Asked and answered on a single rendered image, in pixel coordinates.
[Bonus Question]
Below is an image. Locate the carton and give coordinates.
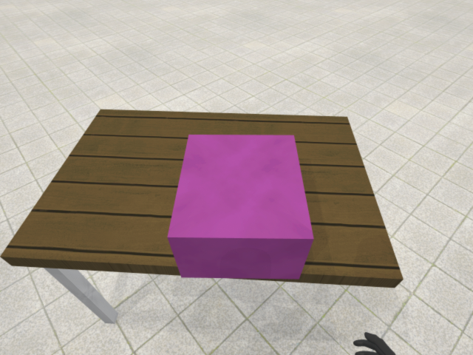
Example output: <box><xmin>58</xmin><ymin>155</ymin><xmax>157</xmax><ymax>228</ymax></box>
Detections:
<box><xmin>167</xmin><ymin>135</ymin><xmax>314</xmax><ymax>279</ymax></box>

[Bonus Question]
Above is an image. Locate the table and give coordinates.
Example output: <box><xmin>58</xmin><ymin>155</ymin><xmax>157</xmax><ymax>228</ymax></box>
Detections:
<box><xmin>0</xmin><ymin>109</ymin><xmax>403</xmax><ymax>324</ymax></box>

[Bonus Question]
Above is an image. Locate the robot right hand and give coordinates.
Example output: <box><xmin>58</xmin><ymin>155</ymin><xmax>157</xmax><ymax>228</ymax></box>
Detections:
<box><xmin>353</xmin><ymin>332</ymin><xmax>395</xmax><ymax>355</ymax></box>

